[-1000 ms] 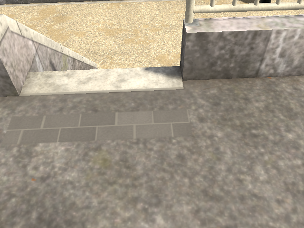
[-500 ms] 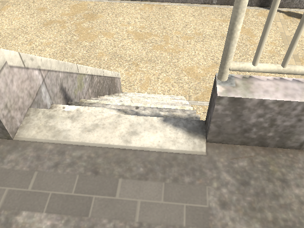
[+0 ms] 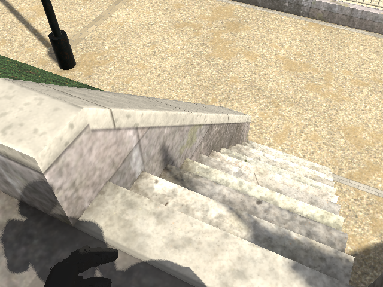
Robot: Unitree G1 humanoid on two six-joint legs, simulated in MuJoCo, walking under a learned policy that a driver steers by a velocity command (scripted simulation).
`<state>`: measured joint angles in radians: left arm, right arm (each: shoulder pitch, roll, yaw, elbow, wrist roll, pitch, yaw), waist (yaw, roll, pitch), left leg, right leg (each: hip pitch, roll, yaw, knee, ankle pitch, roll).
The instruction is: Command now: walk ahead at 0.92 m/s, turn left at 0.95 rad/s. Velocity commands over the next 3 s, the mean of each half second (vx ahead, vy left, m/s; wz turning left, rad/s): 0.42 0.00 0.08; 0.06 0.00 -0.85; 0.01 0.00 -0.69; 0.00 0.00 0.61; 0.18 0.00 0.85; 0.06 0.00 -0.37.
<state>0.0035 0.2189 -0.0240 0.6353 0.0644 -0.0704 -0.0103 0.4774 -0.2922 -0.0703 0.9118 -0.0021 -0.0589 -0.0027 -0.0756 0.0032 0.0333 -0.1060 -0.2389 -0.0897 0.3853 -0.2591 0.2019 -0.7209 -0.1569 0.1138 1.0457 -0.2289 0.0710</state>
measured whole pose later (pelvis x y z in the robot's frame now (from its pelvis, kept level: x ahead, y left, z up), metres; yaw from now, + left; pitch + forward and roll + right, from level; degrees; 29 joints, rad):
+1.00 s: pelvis +0.25 -0.05 +0.00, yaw -28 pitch +1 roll +0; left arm 0.18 0.31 0.06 0.59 -0.01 0.11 -0.05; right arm 0.22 -0.28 -0.04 0.64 -0.04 0.03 -0.03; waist -0.02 -0.01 0.01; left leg -0.33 0.11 0.21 0.55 -0.23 0.00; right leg -0.34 -0.02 -0.03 0.81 -0.45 0.02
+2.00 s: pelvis +0.20 -0.06 +0.01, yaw -24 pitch +2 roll +1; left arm 0.23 0.28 0.02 0.64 0.03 0.05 0.07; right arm 0.23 -0.32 -0.11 0.67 -0.01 0.08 0.00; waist -0.01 0.04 0.03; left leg -0.57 -0.15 -0.14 1.02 -0.38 -0.03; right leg -0.22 0.05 0.01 0.43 -0.24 -0.06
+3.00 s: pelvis +0.31 -0.02 -0.02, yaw -15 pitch +1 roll +0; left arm 0.20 0.26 0.04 0.62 0.01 0.05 -0.01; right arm 0.23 -0.27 -0.03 0.72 -0.02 0.05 -0.04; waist 0.01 0.04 0.07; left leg -0.36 0.02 0.16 1.01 -0.54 0.01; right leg -0.39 0.05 -0.07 0.71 -0.29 -0.12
